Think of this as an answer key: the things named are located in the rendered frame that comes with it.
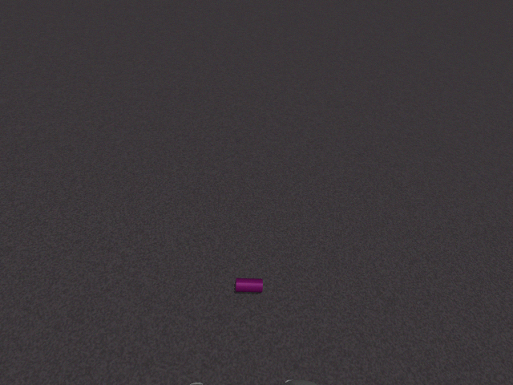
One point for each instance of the can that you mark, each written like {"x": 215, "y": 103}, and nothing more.
{"x": 249, "y": 285}

